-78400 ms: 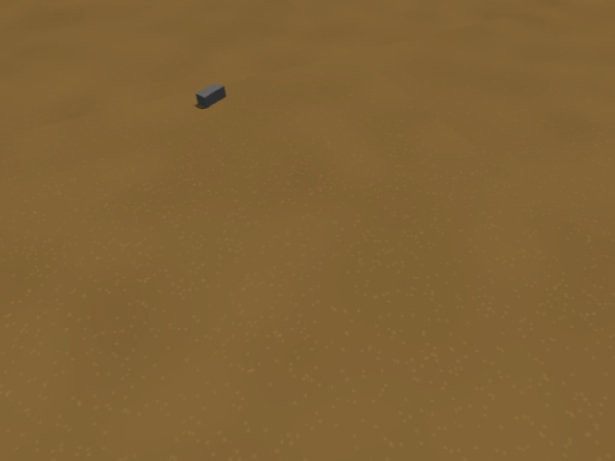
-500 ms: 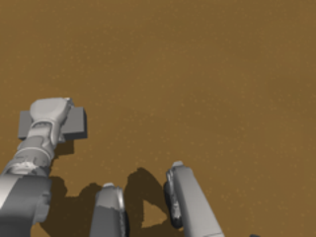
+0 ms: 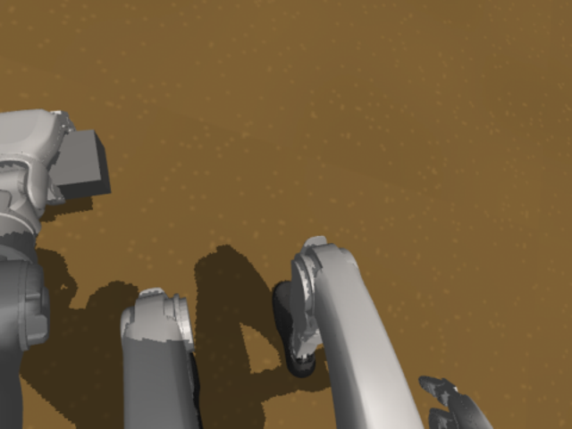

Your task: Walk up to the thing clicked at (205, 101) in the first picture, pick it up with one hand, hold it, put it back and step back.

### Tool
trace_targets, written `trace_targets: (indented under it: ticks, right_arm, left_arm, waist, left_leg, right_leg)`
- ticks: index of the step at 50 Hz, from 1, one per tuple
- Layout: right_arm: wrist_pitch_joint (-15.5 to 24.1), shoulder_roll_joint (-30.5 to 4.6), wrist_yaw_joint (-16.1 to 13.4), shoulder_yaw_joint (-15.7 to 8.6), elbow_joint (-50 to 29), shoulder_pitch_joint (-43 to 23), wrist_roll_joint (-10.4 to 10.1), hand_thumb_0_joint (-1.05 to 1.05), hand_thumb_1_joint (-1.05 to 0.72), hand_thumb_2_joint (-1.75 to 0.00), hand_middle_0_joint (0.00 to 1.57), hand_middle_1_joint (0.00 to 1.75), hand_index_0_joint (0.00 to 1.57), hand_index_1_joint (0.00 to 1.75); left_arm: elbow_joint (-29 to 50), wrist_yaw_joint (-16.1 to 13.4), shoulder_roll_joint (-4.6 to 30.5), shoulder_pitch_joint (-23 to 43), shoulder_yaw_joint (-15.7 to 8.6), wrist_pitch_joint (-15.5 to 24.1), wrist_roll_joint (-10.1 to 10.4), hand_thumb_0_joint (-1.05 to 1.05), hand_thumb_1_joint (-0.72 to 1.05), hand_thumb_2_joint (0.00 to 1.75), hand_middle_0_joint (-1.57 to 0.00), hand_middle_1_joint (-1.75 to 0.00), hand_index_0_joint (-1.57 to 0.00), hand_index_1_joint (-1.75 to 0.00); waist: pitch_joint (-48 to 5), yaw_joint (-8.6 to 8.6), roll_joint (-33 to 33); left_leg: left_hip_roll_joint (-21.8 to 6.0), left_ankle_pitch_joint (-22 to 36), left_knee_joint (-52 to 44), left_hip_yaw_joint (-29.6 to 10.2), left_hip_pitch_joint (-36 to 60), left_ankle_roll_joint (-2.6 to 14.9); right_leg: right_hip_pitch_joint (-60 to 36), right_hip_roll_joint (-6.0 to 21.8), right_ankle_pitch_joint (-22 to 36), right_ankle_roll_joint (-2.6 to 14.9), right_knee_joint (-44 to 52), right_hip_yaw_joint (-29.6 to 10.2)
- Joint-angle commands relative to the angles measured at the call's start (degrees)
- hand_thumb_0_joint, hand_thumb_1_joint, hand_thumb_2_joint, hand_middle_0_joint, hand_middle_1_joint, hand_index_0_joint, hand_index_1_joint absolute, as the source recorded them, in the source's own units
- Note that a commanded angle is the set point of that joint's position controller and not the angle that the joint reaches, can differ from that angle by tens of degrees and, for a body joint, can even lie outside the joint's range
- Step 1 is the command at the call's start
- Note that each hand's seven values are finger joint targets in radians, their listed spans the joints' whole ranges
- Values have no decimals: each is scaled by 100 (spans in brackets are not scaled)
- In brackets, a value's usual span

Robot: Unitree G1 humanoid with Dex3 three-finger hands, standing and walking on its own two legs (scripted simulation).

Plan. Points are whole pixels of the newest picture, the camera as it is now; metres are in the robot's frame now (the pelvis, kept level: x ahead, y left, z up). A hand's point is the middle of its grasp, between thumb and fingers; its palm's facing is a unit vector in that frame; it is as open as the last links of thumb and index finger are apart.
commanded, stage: crouch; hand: left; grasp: from above
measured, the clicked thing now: (41, 170) +0.52 +0.23 -0.21
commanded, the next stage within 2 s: lower in 1.30 s
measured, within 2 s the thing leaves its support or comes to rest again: neither
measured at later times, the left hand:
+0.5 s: hand (60, 168) +0.53 +0.21 -0.23, palm faces -0.48 -0.02 -0.88, open 10.4 cm
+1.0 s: hand (65, 162) +0.54 +0.21 -0.26, palm faces -0.47 +0.00 -0.88, open 10.5 cm
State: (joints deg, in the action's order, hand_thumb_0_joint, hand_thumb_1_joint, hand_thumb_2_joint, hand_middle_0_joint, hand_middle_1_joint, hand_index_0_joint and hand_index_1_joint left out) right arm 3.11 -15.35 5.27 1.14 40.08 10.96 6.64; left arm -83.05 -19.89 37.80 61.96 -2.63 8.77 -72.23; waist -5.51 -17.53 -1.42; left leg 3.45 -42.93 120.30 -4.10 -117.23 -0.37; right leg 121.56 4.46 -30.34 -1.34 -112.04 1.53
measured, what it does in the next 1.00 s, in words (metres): lowers itself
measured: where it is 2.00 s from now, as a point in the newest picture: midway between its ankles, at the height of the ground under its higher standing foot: (243, 378)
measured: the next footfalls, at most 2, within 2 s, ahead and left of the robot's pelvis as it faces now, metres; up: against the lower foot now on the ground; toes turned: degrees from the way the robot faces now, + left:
none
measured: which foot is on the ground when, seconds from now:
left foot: down 0.00-1.00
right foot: down 0.00-1.00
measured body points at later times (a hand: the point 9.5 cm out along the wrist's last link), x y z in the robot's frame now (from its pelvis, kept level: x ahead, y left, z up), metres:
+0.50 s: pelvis -0.01 +0.01 -0.05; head +0.27 +0.05 +0.29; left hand +0.55 +0.21 -0.18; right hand -0.04 -0.27 -0.13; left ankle +0.05 +0.11 -0.40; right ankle +0.12 -0.14 -0.40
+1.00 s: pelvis -0.02 +0.01 -0.08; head +0.27 +0.05 +0.26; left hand +0.56 +0.21 -0.21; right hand -0.05 -0.26 -0.15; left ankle +0.05 +0.11 -0.40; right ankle +0.12 -0.14 -0.40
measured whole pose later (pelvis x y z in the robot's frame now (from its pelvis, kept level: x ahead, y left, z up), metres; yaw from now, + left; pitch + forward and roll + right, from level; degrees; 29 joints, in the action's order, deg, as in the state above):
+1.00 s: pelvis -0.02 +0.01 -0.08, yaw -5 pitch +37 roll -10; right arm 1.7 -18.3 8.0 10.5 36.2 12.7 7.2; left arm -90.2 -17.9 50.9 71.7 -1.4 9.9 -74.4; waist 2.7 -24.6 -0.1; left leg 3.6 -42.1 135.5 -6.6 -130.1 0.5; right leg 132.3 3.8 -27.0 -2.5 -122.5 3.4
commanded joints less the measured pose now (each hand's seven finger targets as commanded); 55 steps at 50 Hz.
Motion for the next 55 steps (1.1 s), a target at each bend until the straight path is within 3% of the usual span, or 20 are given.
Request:
trace_targets:
  ticks: [1, 6, 8, 10, 12, 13, 14, 16, 17, 19, 20, 21, 27, 33, 35, 39, 45, 47, 48, 55]
  right_arm:
    - [-46, -1303, -18, -445, 9, 1586, -11, 0, -91, -90, 20, 30, 20, 30]
    - [-107, -1406, 83, -380, -93, 1700, -20, 0, -91, -90, 20, 30, 20, 30]
    - [-132, -1480, 122, -366, -103, 1729, -32, 0, -91, -90, 20, 30, 20, 30]
    - [-157, -1509, 160, -295, -123, 1752, -5, 0, -91, -90, 20, 30, 20, 30]
    - [-160, -1552, 191, -254, -149, 1801, -18, 0, -91, -90, 20, 30, 20, 30]
    - [-158, -1567, 208, -216, -153, 1848, 1, 0, -91, -90, 20, 30, 20, 30]
    - [-162, -1583, 209, -207, -164, 1796, -4, 0, -91, -90, 20, 30, 20, 30]
    - [-162, -1618, 207, -158, -204, 1822, 2, 0, -91, -90, 20, 30, 20, 30]
    - [-160, -1641, 217, -127, -175, 1845, 21, 0, -91, -90, 20, 30, 20, 30]
    - [-168, -1641, 219, -106, -159, 1816, 32, 0, -91, -90, 20, 30, 20, 30]
    - [-154, -1651, 229, -62, -169, 1828, 61, 0, -91, -90, 20, 30, 20, 30]
    - [-152, -1650, 229, -45, -188, 1759, 50, 0, -90, -90, 20, 30, 20, 30]
    - [-130, -1743, 217, 83, -194, 1765, 88, 0, -91, -90, 20, 30, 20, 30]
    - [-110, -1817, 203, 181, -217, 1704, 71, 0, -90, -90, 20, 30, 20, 30]
    - [-101, -1863, 193, 204, -182, 1680, 57, 0, -90, -90, 20, 30, 20, 30]
    - [-88, -1856, 211, 295, -227, 1690, 62, 0, -91, -90, 20, 30, 20, 30]
    - [-145, -1899, 202, 379, -260, 1667, 37, 0, -91, -90, 20, 30, 20, 30]
    - [-163, -1933, 206, 382, -315, 1669, 27, 0, -91, -90, 20, 30, 20, 30]
    - [-184, -1958, 187, 404, -293, 1630, 18, 0, -91, -90, 20, 30, 20, 30]
    - [-205, -2011, 160, 430, -336, 1614, 31, 0, -91, -90, 20, 30, 20, 30]
  left_arm:
    - [1126, -286, 1711, 2755, -188, 36, 13, 0, 68, 63, -105, -53, -107, -51]
    - [837, -133, 1685, 2588, -151, 17, 4, 0, 75, 65, -108, -57, -110, -55]
    - [772, -94, 1767, 2605, -150, 43, -2, 0, 75, 64, -107, -57, -110, -54]
    - [698, -60, 1641, 2570, -42, 85, 12, 0, 74, 66, -107, -57, -109, -55]
    - [757, -54, 1892, 2731, -114, 132, -19, 0, 74, 67, -107, -60, -110, -57]
    - [681, -51, 1849, 2728, -113, 141, 0, 0, 75, 64, -106, -60, -109, -57]
    - [879, -63, 1996, 2897, -157, 171, 33, 0, 75, 65, -107, -60, -109, -57]
    - [850, -92, 2033, 3088, -155, 227, 0, 0, 74, 62, -104, -60, -108, -56]
    - [581, -94, 2001, 2934, -130, 232, -56, 0, 73, 63, -104, -59, -108, -56]
    - [723, -160, 2171, 3195, -135, 313, -128, 0, 71, 62, -104, -58, -107, -55]
    - [432, -187, 2184, 3042, -161, 291, -156, 0, 72, 61, -103, -59, -107, -56]
    - [701, -226, 2298, 3294, -198, 335, -138, 0, 72, 58, -102, -58, -106, -54]
    - [435, -377, 2421, 3440, -174, 314, -348, 0, 70, 59, -102, -58, -105, -54]
    - [193, -429, 2397, 3405, -58, 161, -335, 0, 70, 60, -103, -56, -105, -53]
    - [316, -431, 2538, 3598, -86, 131, -328, 0, 69, 61, -103, -54, -105, -52]
    - [219, -306, 2525, 3385, 23, 59, -272, 0, 71, 62, -106, -53, -108, -52]
    - [424, -130, 2708, 3366, 25, 90, -136, 0, 79, 62, -112, -52, -114, -51]
    - [374, -56, 2650, 3223, 65, 96, -109, 0, 83, 59, -114, -51, -116, -49]
    - [494, -68, 2779, 3321, 17, 120, -124, 0, 81, 60, -114, -50, -115, -49]
    - [486, -120, 2777, 3445, 14, 221, -167, 0, 82, 61, -114, -52, -116, -51]
  waist:
    - [-4741, -129, -1791]
    - [-4477, -238, -1841]
    - [-4324, -241, -1824]
    - [-4176, -349, -1821]
    - [-4251, -353, -1818]
    - [-4134, -385, -1783]
    - [-4283, -356, -1879]
    - [-4295, -486, -1954]
    - [-4026, -528, -1997]
    - [-4200, -541, -2028]
    - [-3921, -584, -1992]
    - [-4045, -549, -2117]
    - [-3993, -729, -2457]
    - [-3689, -835, -2590]
    - [-3724, -802, -2699]
    - [-3591, -896, -2526]
    - [-3763, -850, -2412]
    - [-3586, -872, -2324]
    - [-3662, -798, -2403]
    - [-3547, -890, -2436]
  left_leg:
    - [42, 1799, -1245, 455, 2325, 132]
    - [-12, 2276, -1107, 308, 2373, 40]
    - [-27, 2277, -1051, 270, 2221, 36]
    - [-22, 2245, -954, 263, 2113, 48]
    - [-10, 2245, -859, 273, 1987, 68]
    - [-19, 2255, -845, 258, 1942, 53]
    - [-25, 2257, -790, 268, 1970, 69]
    - [-30, 2193, -745, 204, 2008, 51]
    - [-38, 2159, -746, 166, 1994, 21]
    - [-5, 1907, -665, 228, 1871, 77]
    - [-8, 1838, -641, 224, 1755, 68]
    - [-6, 1734, -672, 222, 1714, 71]
    - [-37, 1669, -607, 94, 1905, 24]
    - [-71, 1671, -508, 1, 1898, -2]
    - [-74, 1697, -482, 1, 1819, -4]
    - [-56, 1646, -339, 106, 1592, 50]
    - [-46, 1716, -183, 200, 1259, 102]
    - [-54, 1744, -152, 177, 1259, 87]
    - [-55, 1774, -168, 175, 1282, 77]
    - [-66, 1654, -134, 71, 1246, 60]
  right_leg:
    - [-3256, -212, 1073, 348, 825, 81]
    - [-2760, -165, 1242, 372, 527, 186]
    - [-2613, -157, 1213, 369, 453, 222]
    - [-2598, -183, 1192, 357, 402, 265]
    - [-2718, -176, 1261, 349, 312, 256]
    - [-2647, -164, 1268, 338, 272, 270]
    - [-2664, -193, 1276, 341, 234, 288]
    - [-2454, -198, 1195, 328, 167, 339]
    - [-2255, -169, 1124, 327, 140, 355]
    - [-2388, -250, 1003, 329, 129, 395]
    - [-2300, -213, 952, 318, 117, 390]
    - [-2247, -226, 883, 318, 93, 402]
    - [-1868, -215, 845, 313, -101, 526]
    - [-1484, -214, 830, 314, -237, 597]
    - [-1447, -206, 892, 316, -285, 592]
    - [-1739, -253, 910, 305, -248, 578]
    - [-2177, -306, 1053, 305, -256, 585]
    - [-2103, -303, 1025, 331, -269, 617]
    - [-2068, -302, 1054, 335, -286, 616]
    - [-1812, -285, 967, 334, -367, 695]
